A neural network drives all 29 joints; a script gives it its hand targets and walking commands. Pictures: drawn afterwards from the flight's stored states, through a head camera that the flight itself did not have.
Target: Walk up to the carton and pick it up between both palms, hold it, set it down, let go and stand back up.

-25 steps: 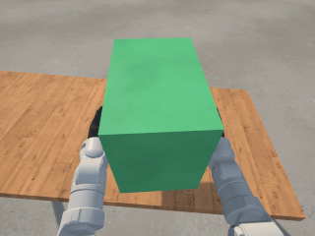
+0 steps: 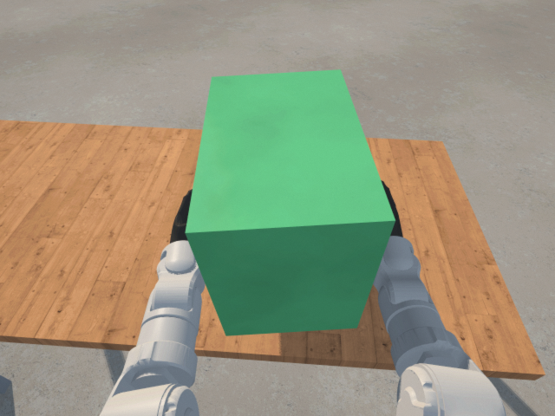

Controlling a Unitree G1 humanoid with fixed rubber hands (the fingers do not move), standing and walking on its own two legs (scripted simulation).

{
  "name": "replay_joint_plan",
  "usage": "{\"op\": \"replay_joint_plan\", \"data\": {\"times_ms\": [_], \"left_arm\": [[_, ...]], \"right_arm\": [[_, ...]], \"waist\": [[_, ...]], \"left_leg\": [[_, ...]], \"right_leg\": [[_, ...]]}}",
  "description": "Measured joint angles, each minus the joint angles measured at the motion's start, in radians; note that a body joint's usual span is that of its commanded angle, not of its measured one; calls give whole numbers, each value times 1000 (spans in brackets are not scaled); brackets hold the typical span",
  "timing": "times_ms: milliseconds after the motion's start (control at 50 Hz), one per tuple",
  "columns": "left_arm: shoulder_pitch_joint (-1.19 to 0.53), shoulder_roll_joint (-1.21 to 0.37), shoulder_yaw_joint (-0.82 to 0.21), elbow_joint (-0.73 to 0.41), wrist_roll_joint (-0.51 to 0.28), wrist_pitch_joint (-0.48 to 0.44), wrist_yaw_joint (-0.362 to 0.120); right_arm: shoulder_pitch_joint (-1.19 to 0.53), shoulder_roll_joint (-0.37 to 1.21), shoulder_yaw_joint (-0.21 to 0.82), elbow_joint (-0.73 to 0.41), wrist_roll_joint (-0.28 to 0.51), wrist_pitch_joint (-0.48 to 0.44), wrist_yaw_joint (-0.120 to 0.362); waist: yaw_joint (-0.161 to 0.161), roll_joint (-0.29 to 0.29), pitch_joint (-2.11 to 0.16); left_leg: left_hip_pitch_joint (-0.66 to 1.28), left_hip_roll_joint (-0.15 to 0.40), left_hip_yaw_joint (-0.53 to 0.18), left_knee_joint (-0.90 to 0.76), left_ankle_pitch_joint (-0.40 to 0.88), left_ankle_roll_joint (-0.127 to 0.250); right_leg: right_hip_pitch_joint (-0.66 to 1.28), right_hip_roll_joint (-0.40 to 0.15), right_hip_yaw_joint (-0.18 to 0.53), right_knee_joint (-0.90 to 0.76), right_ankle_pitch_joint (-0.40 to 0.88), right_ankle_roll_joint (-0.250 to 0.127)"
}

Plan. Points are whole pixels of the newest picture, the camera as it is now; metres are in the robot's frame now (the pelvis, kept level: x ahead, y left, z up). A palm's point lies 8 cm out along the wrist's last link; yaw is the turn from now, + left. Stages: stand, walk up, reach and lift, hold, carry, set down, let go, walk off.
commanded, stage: set down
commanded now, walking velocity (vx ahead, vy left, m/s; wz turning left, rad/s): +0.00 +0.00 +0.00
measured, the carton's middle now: (283, 201) +0.44 -0.02 +0.08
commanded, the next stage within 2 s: none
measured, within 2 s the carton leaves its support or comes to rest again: rests again in 1.36 s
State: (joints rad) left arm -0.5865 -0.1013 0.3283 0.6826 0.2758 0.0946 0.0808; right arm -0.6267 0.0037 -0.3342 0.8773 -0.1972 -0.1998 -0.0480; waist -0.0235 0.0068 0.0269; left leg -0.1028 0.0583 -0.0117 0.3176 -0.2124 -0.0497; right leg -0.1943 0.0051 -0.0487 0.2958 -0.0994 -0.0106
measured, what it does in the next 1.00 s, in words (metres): stands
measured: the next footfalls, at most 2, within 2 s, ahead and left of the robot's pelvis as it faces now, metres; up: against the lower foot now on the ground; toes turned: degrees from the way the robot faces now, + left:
none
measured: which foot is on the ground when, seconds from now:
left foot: down 0.00-1.00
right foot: down 0.00-1.00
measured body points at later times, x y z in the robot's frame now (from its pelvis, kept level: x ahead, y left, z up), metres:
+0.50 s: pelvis +0.01 +0.01 +0.00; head +0.06 +0.00 +0.45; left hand +0.41 +0.13 +0.03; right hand +0.41 -0.17 +0.04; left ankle -0.03 +0.15 -0.75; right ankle +0.04 -0.11 -0.75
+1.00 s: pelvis +0.01 +0.00 +0.00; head +0.08 -0.01 +0.44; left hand +0.40 +0.13 +0.00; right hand +0.41 -0.17 +0.02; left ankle -0.03 +0.15 -0.75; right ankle +0.04 -0.11 -0.75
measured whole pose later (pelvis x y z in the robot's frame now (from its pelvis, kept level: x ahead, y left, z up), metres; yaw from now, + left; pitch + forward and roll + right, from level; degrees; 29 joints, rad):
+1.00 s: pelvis +0.01 +0.00 +0.00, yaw +0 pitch +12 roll -1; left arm -0.61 -0.06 0.33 1.00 0.23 -0.25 0.15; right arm -0.67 0.00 -0.42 1.06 -0.31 -0.40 -0.05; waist -0.04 0.05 -0.07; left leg -0.37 0.06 -0.01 0.38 -0.22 -0.05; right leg -0.44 0.01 -0.05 0.31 -0.08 -0.01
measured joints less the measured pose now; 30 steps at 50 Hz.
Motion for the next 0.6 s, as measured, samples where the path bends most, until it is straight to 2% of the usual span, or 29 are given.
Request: {"op": "replay_joint_plan", "data": {"times_ms": [240, 600], "left_arm": [[-4, 16, 18, 88, -20, -126, 4], [8, 22, -24, 174, -37, -212, 53]], "right_arm": [[-15, 14, -33, 30, -66, -68, -5], [-9, -11, -28, 115, -48, -143, -4]], "waist": [[-1, 16, -33], [-11, 20, -70]], "left_leg": [[-98, -1, -6, 6, 3, -2], [-174, 0, 4, 47, -23, 5]], "right_leg": [[-94, -1, -6, 3, 3, -1], [-151, 1, 5, -7, 8, 6]]}}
